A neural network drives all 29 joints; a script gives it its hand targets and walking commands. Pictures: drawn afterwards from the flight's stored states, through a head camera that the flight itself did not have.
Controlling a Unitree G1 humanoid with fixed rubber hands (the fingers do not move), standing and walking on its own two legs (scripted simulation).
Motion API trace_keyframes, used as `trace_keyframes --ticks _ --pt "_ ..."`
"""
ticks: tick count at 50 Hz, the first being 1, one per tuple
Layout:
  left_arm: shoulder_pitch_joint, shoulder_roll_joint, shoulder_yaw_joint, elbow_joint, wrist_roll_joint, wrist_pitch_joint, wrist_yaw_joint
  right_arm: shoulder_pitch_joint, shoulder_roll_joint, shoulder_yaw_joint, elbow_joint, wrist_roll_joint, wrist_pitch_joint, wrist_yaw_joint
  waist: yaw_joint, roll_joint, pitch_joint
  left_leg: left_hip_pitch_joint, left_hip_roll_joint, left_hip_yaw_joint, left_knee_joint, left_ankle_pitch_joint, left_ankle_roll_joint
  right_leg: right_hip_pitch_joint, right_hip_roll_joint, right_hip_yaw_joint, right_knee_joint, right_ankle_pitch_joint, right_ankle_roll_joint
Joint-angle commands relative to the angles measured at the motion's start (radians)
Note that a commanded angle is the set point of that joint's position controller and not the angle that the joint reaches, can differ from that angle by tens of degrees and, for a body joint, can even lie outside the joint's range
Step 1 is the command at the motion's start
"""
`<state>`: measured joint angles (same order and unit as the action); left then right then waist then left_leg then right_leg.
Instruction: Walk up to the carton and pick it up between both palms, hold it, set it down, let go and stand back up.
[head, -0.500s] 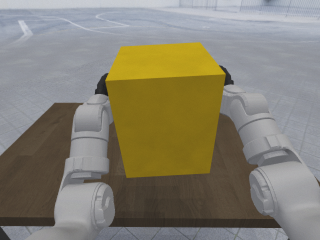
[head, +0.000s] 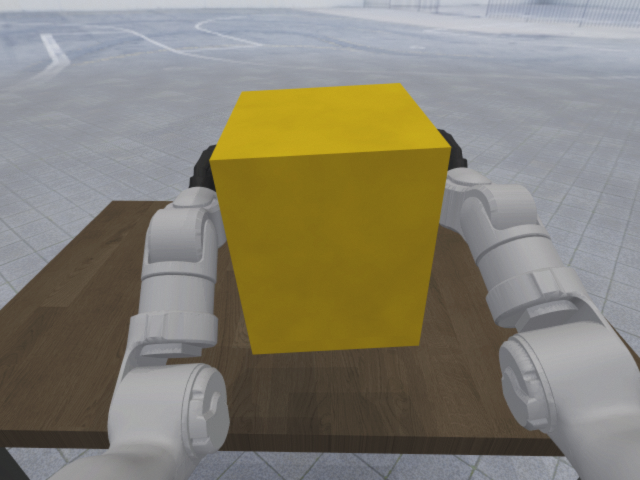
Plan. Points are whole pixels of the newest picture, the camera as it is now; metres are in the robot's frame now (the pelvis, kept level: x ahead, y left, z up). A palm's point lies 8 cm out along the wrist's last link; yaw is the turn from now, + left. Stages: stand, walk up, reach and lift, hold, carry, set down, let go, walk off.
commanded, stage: hold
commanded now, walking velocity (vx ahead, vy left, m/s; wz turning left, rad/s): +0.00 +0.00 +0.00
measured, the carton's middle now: (328, 215) +0.37 +0.01 +0.24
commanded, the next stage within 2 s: none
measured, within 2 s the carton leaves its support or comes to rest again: neither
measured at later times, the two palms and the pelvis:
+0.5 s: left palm (205, 202) +0.37 +0.15 +0.27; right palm (453, 185) +0.37 -0.14 +0.29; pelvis +0.00 +0.00 +0.00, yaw +0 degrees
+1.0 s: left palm (205, 201) +0.37 +0.15 +0.27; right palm (451, 188) +0.37 -0.14 +0.28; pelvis +0.00 +0.00 +0.00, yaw +0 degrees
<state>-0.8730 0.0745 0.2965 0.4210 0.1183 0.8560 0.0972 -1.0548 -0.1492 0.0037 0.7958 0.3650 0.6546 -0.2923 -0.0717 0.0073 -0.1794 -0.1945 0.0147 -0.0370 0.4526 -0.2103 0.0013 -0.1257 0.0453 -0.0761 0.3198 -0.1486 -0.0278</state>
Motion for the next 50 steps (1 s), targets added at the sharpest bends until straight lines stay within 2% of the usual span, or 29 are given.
trace_keyframes --ticks 1,2,3,4,7,8,9,12,15,16,19,24,25,26,27,30,31,33,35,36,38,39,40,42,43,45,48,49,50 --pt "-1.089 -0.667 -0.428 -0.273 -0.209 -0.110 -0.153 -0.948 0.781 0.214 -0.444 0.185 -0.055 0.137 -0.022 0.081 -0.444 0.115 -0.052 -0.032 -0.046 0.248 -0.051 0.155 0.022 0.078 -0.013 0.233 0.075" --pt "-1.071 -0.670 -0.427 -0.244 -0.208 -0.108 -0.153 -0.969 0.771 0.219 -0.456 0.191 -0.053 0.137 -0.020 0.076 -0.434 0.122 -0.052 -0.036 -0.043 0.253 -0.052 0.136 0.025 0.079 -0.016 0.231 0.077" --pt "-1.065 -0.650 -0.425 -0.314 -0.211 -0.111 -0.151 -0.928 0.787 0.237 -0.466 0.196 -0.053 0.134 -0.013 0.069 -0.459 0.127 -0.055 -0.033 -0.040 0.297 -0.054 0.165 0.027 0.080 -0.009 0.277 0.080" --pt "-1.094 -0.644 -0.408 -0.266 -0.206 -0.109 -0.154 -0.970 0.778 0.238 -0.465 0.195 -0.050 0.136 -0.005 0.054 -0.437 0.120 -0.057 -0.026 -0.042 0.264 -0.047 0.156 0.024 0.078 -0.013 0.239 0.082" --pt "-1.091 -0.673 -0.435 -0.272 -0.207 -0.109 -0.153 -0.953 0.774 0.222 -0.449 0.186 -0.051 0.137 -0.024 0.084 -0.428 0.134 -0.051 -0.034 -0.048 0.249 -0.052 0.120 0.026 0.071 -0.020 0.203 0.070" --pt "-1.041 -0.677 -0.437 -0.285 -0.206 -0.097 -0.156 -0.937 0.771 0.225 -0.486 0.193 -0.050 0.133 -0.031 0.069 -0.431 0.130 -0.050 -0.031 -0.046 0.278 -0.052 0.149 0.026 0.075 -0.013 0.252 0.076" --pt "-1.013 -0.680 -0.438 -0.260 -0.190 -0.089 -0.152 -0.921 0.744 0.220 -0.456 0.188 -0.046 0.131 -0.031 0.102 -0.400 0.126 -0.045 -0.033 -0.047 0.274 -0.063 0.146 0.030 0.073 -0.017 0.229 0.069" --pt "-1.063 -0.666 -0.414 -0.286 -0.180 -0.091 -0.152 -0.941 0.751 0.221 -0.428 0.183 -0.047 0.134 -0.016 0.084 -0.394 0.132 -0.041 -0.034 -0.058 0.259 -0.055 0.139 0.030 0.070 -0.023 0.186 0.071" --pt "-1.053 -0.674 -0.446 -0.298 -0.209 -0.090 -0.156 -0.931 0.752 0.222 -0.471 0.195 -0.044 0.132 -0.038 0.071 -0.422 0.129 -0.048 -0.034 -0.042 0.278 -0.058 0.155 0.024 0.078 -0.021 0.245 0.076" --pt "-1.090 -0.662 -0.426 -0.288 -0.198 -0.095 -0.155 -0.933 0.757 0.209 -0.425 0.177 -0.036 0.137 -0.038 0.065 -0.388 0.120 -0.044 -0.037 -0.060 0.230 -0.056 0.134 0.031 0.069 -0.022 0.182 0.072" --pt "-1.078 -0.666 -0.426 -0.278 -0.194 -0.090 -0.157 -0.942 0.753 0.212 -0.426 0.180 -0.045 0.139 -0.018 0.085 -0.390 0.114 -0.044 -0.036 -0.056 0.247 -0.056 0.133 0.028 0.073 -0.021 0.183 0.071" --pt "-1.072 -0.666 -0.419 -0.296 -0.202 -0.094 -0.150 -0.960 0.772 0.236 -0.476 0.197 -0.048 0.139 -0.008 0.063 -0.451 0.131 -0.049 -0.031 -0.043 0.290 -0.052 0.169 0.030 0.076 -0.012 0.253 0.075" --pt "-1.051 -0.683 -0.436 -0.290 -0.207 -0.089 -0.146 -0.964 0.756 0.241 -0.483 0.201 -0.051 0.140 -0.013 0.072 -0.454 0.140 -0.046 -0.038 -0.038 0.294 -0.057 0.149 0.036 0.068 -0.009 0.242 0.073" --pt "-1.099 -0.643 -0.390 -0.267 -0.182 -0.094 -0.151 -0.928 0.755 0.207 -0.387 0.177 -0.035 0.144 -0.008 0.080 -0.374 0.127 -0.043 -0.032 -0.057 0.234 -0.054 0.114 0.030 0.068 -0.024 0.173 0.070" --pt "-1.090 -0.641 -0.371 -0.220 -0.168 -0.094 -0.154 -0.953 0.760 0.211 -0.371 0.174 -0.040 0.149 0.002 0.061 -0.359 0.114 -0.043 -0.034 -0.071 0.195 -0.046 0.106 0.029 0.069 -0.034 0.121 0.067" --pt "-1.071 -0.661 -0.398 -0.239 -0.186 -0.092 -0.155 -0.938 0.750 0.194 -0.385 0.177 -0.046 0.151 -0.019 0.066 -0.376 0.110 -0.046 -0.031 -0.072 0.199 -0.052 0.112 0.028 0.071 -0.032 0.151 0.075" --pt "-1.093 -0.651 -0.399 -0.228 -0.192 -0.099 -0.155 -0.969 0.758 0.204 -0.407 0.179 -0.052 0.152 -0.001 0.050 -0.409 0.103 -0.048 -0.030 -0.065 0.192 -0.043 0.122 0.026 0.074 -0.028 0.144 0.074" --pt "-1.050 -0.661 -0.397 -0.220 -0.181 -0.094 -0.156 -0.938 0.753 0.199 -0.403 0.173 -0.050 0.146 -0.013 0.061 -0.396 0.111 -0.047 -0.031 -0.060 0.231 -0.051 0.134 0.026 0.076 -0.031 0.188 0.073" --pt "-1.111 -0.681 -0.421 -0.232 -0.205 -0.108 -0.152 -0.967 0.752 0.188 -0.382 0.176 -0.051 0.150 -0.025 0.086 -0.402 0.106 -0.043 -0.037 -0.065 0.199 -0.053 0.107 0.030 0.076 -0.030 0.140 0.063" --pt "-1.089 -0.655 -0.385 -0.181 -0.188 -0.104 -0.153 -0.977 0.754 0.179 -0.383 0.170 -0.052 0.149 -0.023 0.060 -0.375 0.104 -0.044 -0.030 -0.074 0.181 -0.045 0.108 0.026 0.070 -0.033 0.134 0.071" --pt "-1.119 -0.687 -0.443 -0.287 -0.221 -0.117 -0.145 -0.977 0.772 0.203 -0.432 0.173 -0.066 0.150 -0.026 0.070 -0.471 0.134 -0.045 -0.032 -0.049 0.261 -0.051 0.136 0.031 0.068 -0.015 0.200 0.070" --pt "-1.098 -0.681 -0.424 -0.216 -0.204 -0.113 -0.149 -0.963 0.755 0.193 -0.393 0.169 -0.059 0.146 -0.031 0.078 -0.422 0.136 -0.045 -0.035 -0.052 0.242 -0.053 0.113 0.027 0.067 -0.027 0.190 0.070" --pt "-1.118 -0.691 -0.441 -0.277 -0.218 -0.115 -0.146 -0.962 0.763 0.204 -0.421 0.181 -0.062 0.149 -0.025 0.083 -0.461 0.131 -0.043 -0.036 -0.040 0.268 -0.058 0.133 0.029 0.072 -0.017 0.216 0.073" --pt "-1.087 -0.673 -0.392 -0.162 -0.194 -0.109 -0.152 -0.994 0.744 0.181 -0.390 0.161 -0.058 0.147 -0.024 0.055 -0.385 0.110 -0.045 -0.036 -0.063 0.196 -0.048 0.101 0.024 0.069 -0.039 0.144 0.071" --pt "-1.076 -0.664 -0.398 -0.221 -0.196 -0.111 -0.152 -0.958 0.766 0.201 -0.390 0.172 -0.062 0.148 -0.009 0.068 -0.406 0.106 -0.046 -0.028 -0.057 0.216 -0.047 0.121 0.021 0.077 -0.027 0.169 0.074" --pt "-1.099 -0.669 -0.390 -0.194 -0.193 -0.115 -0.153 -0.959 0.770 0.182 -0.368 0.162 -0.059 0.147 -0.022 0.071 -0.376 0.100 -0.048 -0.029 -0.067 0.177 -0.045 0.113 0.020 0.076 -0.036 0.145 0.075" --pt "-1.086 -0.688 -0.429 -0.232 -0.212 -0.114 -0.150 -0.991 0.754 0.220 -0.452 0.192 -0.070 0.146 -0.020 0.081 -0.458 0.124 -0.048 -0.035 -0.038 0.282 -0.057 0.137 0.034 0.071 -0.018 0.225 0.072" --pt "-1.096 -0.677 -0.403 -0.207 -0.208 -0.117 -0.147 -1.008 0.768 0.216 -0.448 0.183 -0.068 0.146 -0.001 0.062 -0.450 0.125 -0.049 -0.034 -0.038 0.264 -0.046 0.130 0.029 0.075 -0.022 0.210 0.072" --pt "-1.056 -0.701 -0.443 -0.254 -0.232 -0.112 -0.145 -0.979 0.753 0.226 -0.494 0.200 -0.067 0.141 -0.023 0.069 -0.488 0.148 -0.047 -0.039 -0.025 0.322 -0.057 0.144 0.036 0.073 -0.014 0.273 0.071"
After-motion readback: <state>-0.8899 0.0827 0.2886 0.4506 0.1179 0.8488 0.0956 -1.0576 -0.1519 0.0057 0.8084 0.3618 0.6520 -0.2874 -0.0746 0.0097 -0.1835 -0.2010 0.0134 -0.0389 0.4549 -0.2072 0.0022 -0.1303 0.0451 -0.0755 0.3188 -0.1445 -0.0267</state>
